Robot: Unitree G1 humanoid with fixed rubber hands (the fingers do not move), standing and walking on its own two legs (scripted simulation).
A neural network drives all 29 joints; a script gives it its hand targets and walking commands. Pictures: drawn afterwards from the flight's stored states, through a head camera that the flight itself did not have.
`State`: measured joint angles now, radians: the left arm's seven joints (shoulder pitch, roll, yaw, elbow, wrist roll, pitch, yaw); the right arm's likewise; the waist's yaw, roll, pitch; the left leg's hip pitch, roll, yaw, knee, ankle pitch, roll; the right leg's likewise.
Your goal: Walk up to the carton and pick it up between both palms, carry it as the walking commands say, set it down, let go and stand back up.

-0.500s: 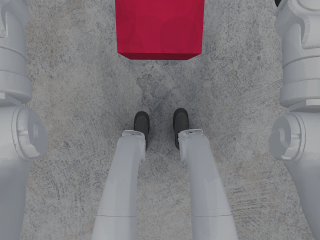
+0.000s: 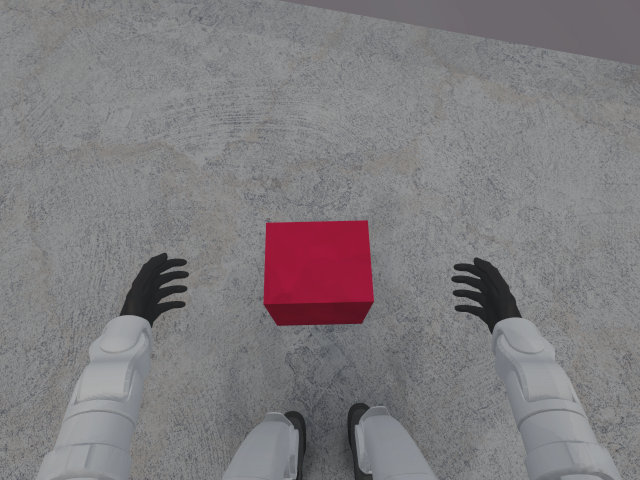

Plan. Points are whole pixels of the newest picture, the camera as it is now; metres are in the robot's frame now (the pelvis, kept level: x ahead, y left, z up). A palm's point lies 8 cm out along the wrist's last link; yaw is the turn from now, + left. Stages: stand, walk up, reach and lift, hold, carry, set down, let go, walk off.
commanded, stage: let go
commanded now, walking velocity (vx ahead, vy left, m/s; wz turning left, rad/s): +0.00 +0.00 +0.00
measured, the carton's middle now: (318, 277) +0.52 +0.01 -0.59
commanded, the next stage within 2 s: stand in 0.78 s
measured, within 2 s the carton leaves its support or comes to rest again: neither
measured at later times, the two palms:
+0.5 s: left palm (111, 418) +0.20 +0.23 -0.02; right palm (544, 408) +0.21 -0.23 -0.03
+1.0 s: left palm (70, 405) +0.22 +0.28 -0.03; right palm (585, 388) +0.23 -0.28 -0.03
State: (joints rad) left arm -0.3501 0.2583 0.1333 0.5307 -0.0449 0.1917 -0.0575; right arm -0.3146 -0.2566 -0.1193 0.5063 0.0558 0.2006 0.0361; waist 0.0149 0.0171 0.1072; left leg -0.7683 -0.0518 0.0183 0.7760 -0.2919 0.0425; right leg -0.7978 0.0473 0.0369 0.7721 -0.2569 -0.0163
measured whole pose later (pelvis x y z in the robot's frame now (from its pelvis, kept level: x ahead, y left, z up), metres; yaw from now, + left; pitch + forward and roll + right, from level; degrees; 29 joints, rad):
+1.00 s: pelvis +0.09 +0.00 +0.03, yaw +1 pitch -3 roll +0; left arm 0.27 0.31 0.06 0.63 0.04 0.04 0.00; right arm 0.25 -0.31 -0.07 0.67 -0.02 0.03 0.00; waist 0.00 0.00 -0.10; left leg -0.11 -0.05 -0.02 0.51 -0.35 0.04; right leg -0.13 0.05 0.02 0.51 -0.33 -0.03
